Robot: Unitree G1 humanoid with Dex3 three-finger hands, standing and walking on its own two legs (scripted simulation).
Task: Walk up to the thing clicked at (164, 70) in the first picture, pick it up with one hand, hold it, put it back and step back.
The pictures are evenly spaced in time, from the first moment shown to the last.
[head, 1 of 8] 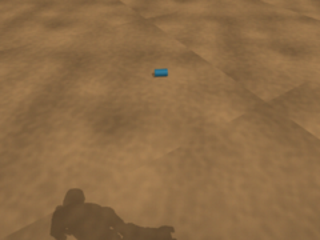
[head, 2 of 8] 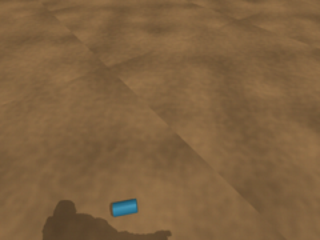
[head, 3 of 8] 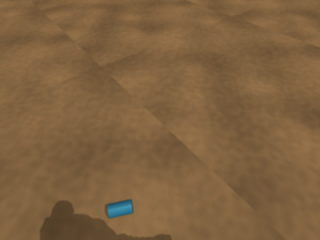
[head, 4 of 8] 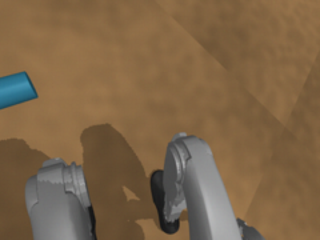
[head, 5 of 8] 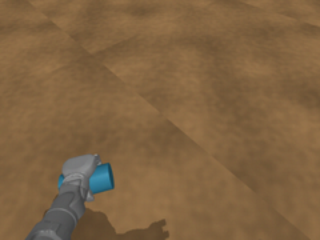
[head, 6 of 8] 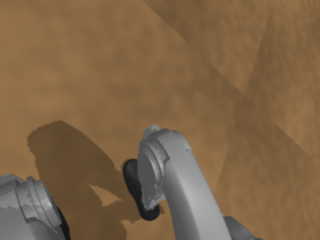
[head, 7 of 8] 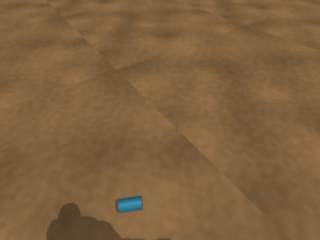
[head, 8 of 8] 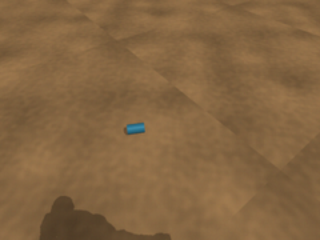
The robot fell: no
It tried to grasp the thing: yes
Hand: left
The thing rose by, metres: 0.67
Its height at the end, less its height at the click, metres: +0.00
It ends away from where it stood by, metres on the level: 0.01
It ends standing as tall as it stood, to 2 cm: yes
